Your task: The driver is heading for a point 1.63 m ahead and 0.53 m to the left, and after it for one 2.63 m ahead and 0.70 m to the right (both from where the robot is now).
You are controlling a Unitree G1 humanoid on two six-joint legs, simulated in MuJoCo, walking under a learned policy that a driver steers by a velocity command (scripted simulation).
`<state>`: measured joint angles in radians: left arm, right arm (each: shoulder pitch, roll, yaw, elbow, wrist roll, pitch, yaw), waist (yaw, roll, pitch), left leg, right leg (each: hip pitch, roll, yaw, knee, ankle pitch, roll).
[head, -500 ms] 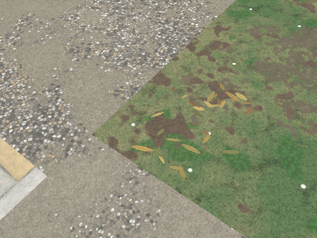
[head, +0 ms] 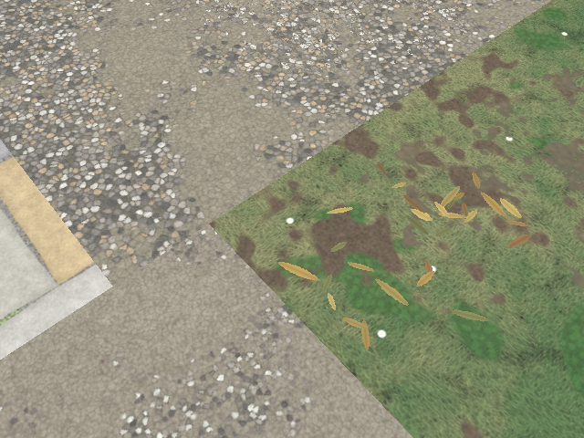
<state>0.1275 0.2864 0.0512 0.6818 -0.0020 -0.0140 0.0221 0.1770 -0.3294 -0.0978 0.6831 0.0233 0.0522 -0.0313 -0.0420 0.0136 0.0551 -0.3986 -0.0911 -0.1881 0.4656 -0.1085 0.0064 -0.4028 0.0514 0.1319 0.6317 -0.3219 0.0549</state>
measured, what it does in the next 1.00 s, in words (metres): walks ahead, turning left: right foot, then left foot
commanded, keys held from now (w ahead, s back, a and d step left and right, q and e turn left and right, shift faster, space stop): q+shift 0.46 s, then shift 0.12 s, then w+shift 0.42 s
